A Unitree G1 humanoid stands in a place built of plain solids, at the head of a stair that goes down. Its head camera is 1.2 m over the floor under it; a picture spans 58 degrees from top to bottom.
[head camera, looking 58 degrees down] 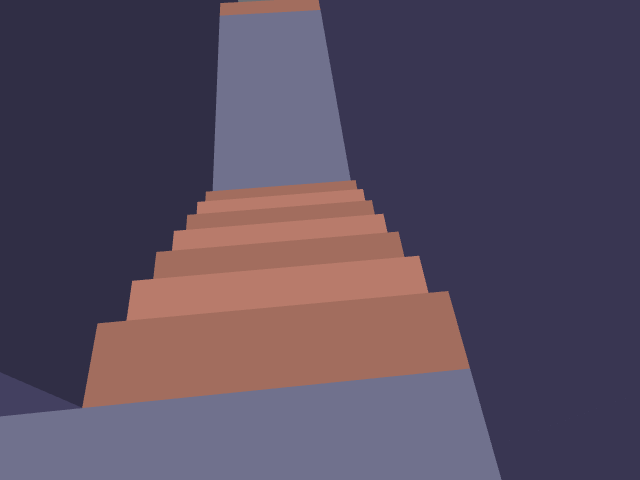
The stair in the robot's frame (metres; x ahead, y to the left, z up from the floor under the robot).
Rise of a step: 0.19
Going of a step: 0.24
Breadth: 1.05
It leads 6 degrees to the left of straight ahead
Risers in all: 7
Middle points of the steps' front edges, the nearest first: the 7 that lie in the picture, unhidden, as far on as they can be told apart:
0.52 0.13 0.00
0.75 0.15 -0.19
0.99 0.18 -0.39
1.22 0.20 -0.58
1.46 0.22 -0.78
1.69 0.25 -0.97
1.92 0.27 -1.16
